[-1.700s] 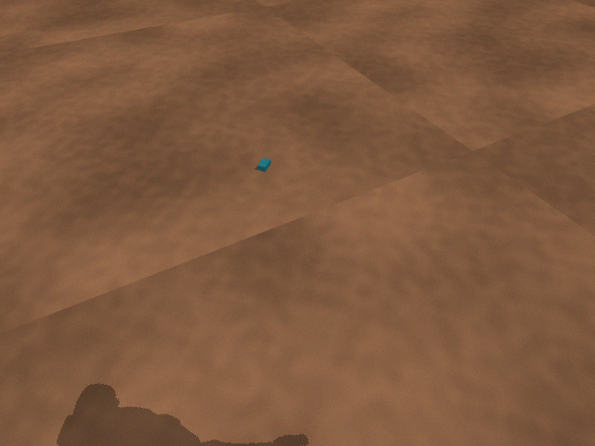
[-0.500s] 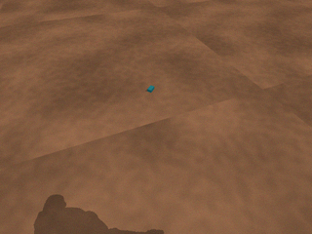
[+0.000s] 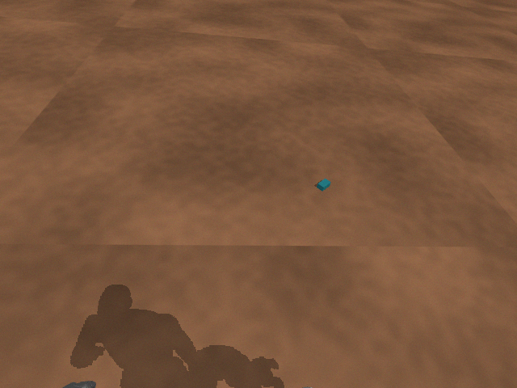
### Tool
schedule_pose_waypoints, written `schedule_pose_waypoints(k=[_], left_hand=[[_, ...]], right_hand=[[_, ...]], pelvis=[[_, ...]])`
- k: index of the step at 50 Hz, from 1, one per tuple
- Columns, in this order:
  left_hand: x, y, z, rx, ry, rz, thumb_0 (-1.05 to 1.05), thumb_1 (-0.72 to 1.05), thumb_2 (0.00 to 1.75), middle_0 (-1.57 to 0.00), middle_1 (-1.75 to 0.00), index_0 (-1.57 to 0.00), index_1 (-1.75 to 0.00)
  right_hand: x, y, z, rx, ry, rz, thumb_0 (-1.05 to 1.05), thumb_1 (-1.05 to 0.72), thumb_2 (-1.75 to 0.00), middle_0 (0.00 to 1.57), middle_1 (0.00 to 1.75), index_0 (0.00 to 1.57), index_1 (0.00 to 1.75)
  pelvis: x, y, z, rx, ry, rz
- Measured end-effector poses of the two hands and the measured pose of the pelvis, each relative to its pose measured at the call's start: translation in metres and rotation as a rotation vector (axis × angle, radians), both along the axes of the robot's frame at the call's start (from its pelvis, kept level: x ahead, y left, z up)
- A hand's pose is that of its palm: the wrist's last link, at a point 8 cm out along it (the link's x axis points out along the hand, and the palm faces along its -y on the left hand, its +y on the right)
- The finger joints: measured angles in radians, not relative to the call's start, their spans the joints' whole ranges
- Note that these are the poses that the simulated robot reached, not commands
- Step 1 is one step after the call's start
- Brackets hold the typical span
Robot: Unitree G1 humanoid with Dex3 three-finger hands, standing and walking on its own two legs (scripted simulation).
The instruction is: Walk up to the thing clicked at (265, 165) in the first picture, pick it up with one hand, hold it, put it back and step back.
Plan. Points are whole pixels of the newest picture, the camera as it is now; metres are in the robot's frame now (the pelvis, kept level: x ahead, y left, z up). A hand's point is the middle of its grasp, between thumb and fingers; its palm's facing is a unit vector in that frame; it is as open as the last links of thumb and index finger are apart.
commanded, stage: walk up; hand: left
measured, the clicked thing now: (323, 184) +1.43 -0.45 -0.76
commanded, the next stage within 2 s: none
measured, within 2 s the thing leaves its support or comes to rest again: neither
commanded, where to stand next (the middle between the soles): +1.30 -0.89 m, yaw +43 degrees
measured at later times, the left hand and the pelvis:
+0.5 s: hand (193, 375) +0.20 +0.12 -0.13, palm faces +0.29 -0.88 -0.37, open 7.4 cm; pelvis +0.24 -0.16 +0.00, yaw +15 degrees
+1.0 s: hand (252, 262) +0.45 +0.02 -0.16, palm faces +0.34 -0.88 -0.33, open 7.4 cm; pelvis +0.47 -0.30 -0.03, yaw +25 degrees
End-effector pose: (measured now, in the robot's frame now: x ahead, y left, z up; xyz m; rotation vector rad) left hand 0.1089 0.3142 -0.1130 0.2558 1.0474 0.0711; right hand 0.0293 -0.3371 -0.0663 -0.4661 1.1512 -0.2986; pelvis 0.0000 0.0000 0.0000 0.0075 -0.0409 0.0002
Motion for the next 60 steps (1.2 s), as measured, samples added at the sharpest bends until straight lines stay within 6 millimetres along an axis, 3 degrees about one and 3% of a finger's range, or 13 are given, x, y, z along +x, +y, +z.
schedule_pose_waypoints(k=[4,8,15,22,30,33,36,43,47,51,55,57,60], left_hand=[[0.002,-0.003,0.003,0.042,0.053,0.075,0.01,0.91,0.90,-0.20,-0.30,-0.20,-0.30],[0.016,-0.014,0.005,0.098,0.086,0.153,0.01,0.91,0.90,-0.20,-0.30,-0.20,-0.30],[0.073,-0.078,0.011,0.161,0.006,0.237,0.01,0.91,0.90,-0.20,-0.30,-0.20,-0.30],[0.072,-0.140,0.028,0.133,0.069,0.380,0.01,0.90,0.90,-0.20,-0.30,-0.21,-0.30],[0.082,-0.184,-0.012,0.078,0.209,0.476,0.01,0.90,0.90,-0.20,-0.30,-0.21,-0.30],[0.105,-0.196,-0.038,0.063,0.222,0.490,0.01,0.90,0.90,-0.20,-0.30,-0.20,-0.30],[0.141,-0.214,-0.047,0.026,0.227,0.448,0.01,0.91,0.90,-0.20,-0.30,-0.20,-0.30],[0.242,-0.231,-0.032,0.013,0.082,0.402,0.01,0.91,0.90,-0.20,-0.30,-0.21,-0.30],[0.289,-0.241,-0.021,0.051,0.023,0.419,0.01,0.91,0.90,-0.20,-0.30,-0.20,-0.30],[0.329,-0.265,-0.013,0.109,0.025,0.441,0.01,0.91,0.90,-0.20,-0.30,-0.20,-0.30],[0.356,-0.307,-0.008,0.165,0.017,0.489,0.01,0.91,0.90,-0.20,-0.30,-0.20,-0.30],[0.358,-0.333,-0.002,0.165,0.026,0.527,0.01,0.91,0.90,-0.20,-0.30,-0.20,-0.30],[0.354,-0.370,0.011,0.139,0.084,0.597,0.01,0.91,0.90,-0.20,-0.30,-0.20,-0.30]], right_hand=[[0.052,-0.015,-0.005,0.023,-0.013,0.065,0.01,-0.89,-0.90,0.21,0.30,0.21,0.30],[0.107,-0.046,-0.014,0.025,-0.021,0.123,0.01,-0.89,-0.90,0.21,0.30,0.21,0.30],[0.217,-0.125,-0.052,-0.016,0.030,0.209,0.01,-0.89,-0.90,0.21,0.30,0.21,0.30],[0.348,-0.120,-0.036,0.062,-0.010,0.355,0.01,-0.90,-0.90,0.20,0.30,0.20,0.29],[0.471,-0.106,-0.036,0.069,-0.048,0.503,0.01,-0.90,-0.90,0.20,0.30,0.20,0.30],[0.500,-0.115,-0.045,0.025,-0.079,0.498,0.00,-0.90,-0.90,0.20,0.30,0.20,0.30],[0.513,-0.135,-0.042,0.000,-0.105,0.434,0.00,-0.90,-0.90,0.21,0.30,0.20,0.30],[0.532,-0.197,-0.015,-0.056,-0.051,0.407,0.00,-0.90,-0.90,0.21,0.30,0.20,0.30],[0.559,-0.242,-0.010,-0.087,0.009,0.435,0.01,-0.89,-0.90,0.21,0.30,0.21,0.30],[0.606,-0.296,-0.018,-0.110,0.039,0.445,0.01,-0.89,-0.90,0.21,0.30,0.21,0.30],[0.672,-0.346,-0.043,-0.151,0.069,0.457,0.01,-0.89,-0.90,0.21,0.30,0.21,0.30],[0.704,-0.350,-0.050,-0.151,0.074,0.461,0.01,-0.90,-0.90,0.21,0.30,0.20,0.30],[0.750,-0.336,-0.047,-0.082,0.041,0.495,0.01,-0.90,-0.90,0.20,0.30,0.20,0.29]], pelvis=[[0.034,-0.023,0.000,0.012,0.019,0.039],[0.074,-0.055,-0.007,0.036,0.034,0.072],[0.146,-0.117,-0.030,-0.001,0.043,0.158],[0.216,-0.151,-0.002,0.024,0.044,0.237],[0.292,-0.181,-0.020,-0.011,0.022,0.320],[0.320,-0.186,-0.038,0.010,0.011,0.346],[0.342,-0.196,-0.040,0.036,-0.005,0.340],[0.401,-0.235,-0.025,0.022,-0.014,0.381],[0.438,-0.268,-0.025,0.011,0.003,0.416],[0.481,-0.309,-0.032,0.014,0.032,0.446],[0.523,-0.347,-0.046,-0.025,0.020,0.483],[0.540,-0.358,-0.042,-0.013,0.023,0.500],[0.566,-0.371,-0.024,-0.003,0.032,0.514]])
